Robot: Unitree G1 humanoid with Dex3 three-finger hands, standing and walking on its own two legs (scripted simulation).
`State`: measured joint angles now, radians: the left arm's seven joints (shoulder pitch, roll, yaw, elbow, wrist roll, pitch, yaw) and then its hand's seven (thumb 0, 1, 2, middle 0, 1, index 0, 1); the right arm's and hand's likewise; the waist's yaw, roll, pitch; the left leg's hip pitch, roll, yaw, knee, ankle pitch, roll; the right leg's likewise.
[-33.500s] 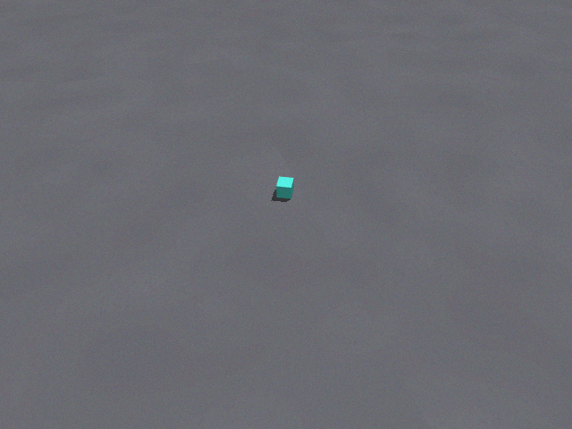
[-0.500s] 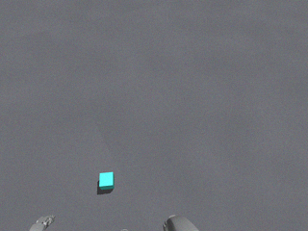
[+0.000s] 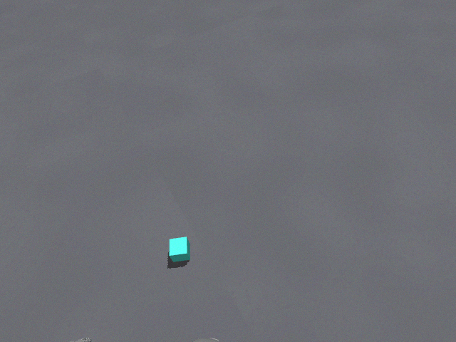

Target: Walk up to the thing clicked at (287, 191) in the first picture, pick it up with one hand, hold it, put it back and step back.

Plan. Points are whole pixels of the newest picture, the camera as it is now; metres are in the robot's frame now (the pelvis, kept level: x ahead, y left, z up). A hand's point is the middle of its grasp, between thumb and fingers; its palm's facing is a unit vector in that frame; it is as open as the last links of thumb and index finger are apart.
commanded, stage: step back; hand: left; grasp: from above
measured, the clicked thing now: (179, 249) +0.59 +0.29 -0.73
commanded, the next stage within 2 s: none
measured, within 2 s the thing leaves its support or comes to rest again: neither
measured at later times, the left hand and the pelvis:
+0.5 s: hand out of the picture -0.11 +0.27 -0.16, palm faces -0.01 -0.92 -0.38, open 7.4 cm; pelvis -0.18 +0.00 -0.01, yaw -2 degrees
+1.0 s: hand out of the picture -0.25 +0.26 -0.15, palm faces +0.06 -0.92 -0.39, open 7.4 cm; pelvis -0.37 -0.02 -0.01, yaw +4 degrees
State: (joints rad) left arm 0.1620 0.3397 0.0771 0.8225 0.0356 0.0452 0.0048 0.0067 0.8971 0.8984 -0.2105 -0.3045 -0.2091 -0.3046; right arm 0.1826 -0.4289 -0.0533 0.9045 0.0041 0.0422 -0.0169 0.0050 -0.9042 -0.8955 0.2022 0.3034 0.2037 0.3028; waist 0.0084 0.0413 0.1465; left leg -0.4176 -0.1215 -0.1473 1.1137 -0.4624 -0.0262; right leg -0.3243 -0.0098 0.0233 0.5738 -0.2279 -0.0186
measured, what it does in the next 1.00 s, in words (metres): walks backwards: left foot, then right foot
